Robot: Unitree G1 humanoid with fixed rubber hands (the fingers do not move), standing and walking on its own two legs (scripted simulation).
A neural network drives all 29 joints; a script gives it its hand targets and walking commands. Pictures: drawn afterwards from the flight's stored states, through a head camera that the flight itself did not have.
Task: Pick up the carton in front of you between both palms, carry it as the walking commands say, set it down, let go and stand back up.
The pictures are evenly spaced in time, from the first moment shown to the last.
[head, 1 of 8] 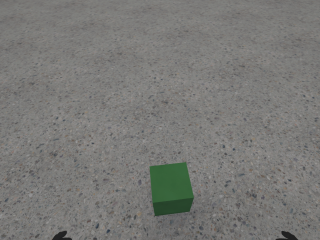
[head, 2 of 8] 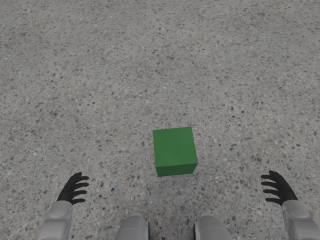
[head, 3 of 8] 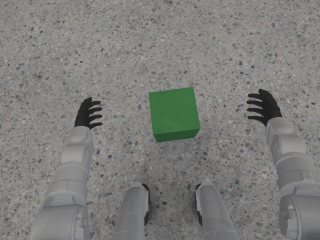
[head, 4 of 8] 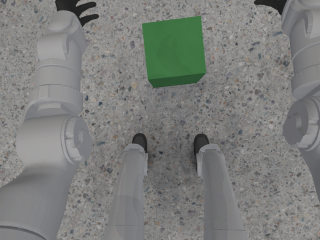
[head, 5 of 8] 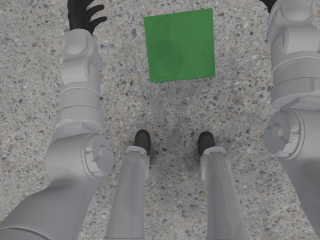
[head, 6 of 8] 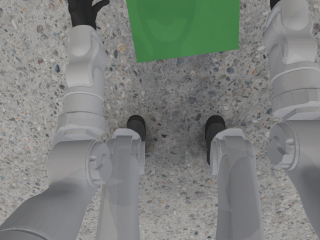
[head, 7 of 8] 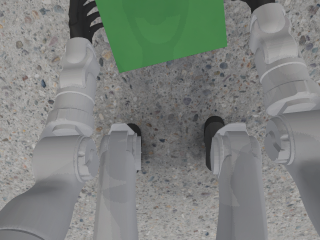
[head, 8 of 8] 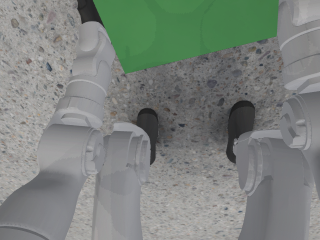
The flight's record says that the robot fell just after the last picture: yes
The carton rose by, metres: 0.00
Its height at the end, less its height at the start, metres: +0.00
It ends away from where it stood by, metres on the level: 0.00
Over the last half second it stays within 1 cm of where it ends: yes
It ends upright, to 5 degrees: yes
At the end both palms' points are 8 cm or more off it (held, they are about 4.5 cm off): no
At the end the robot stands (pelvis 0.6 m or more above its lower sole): no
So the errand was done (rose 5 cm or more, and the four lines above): no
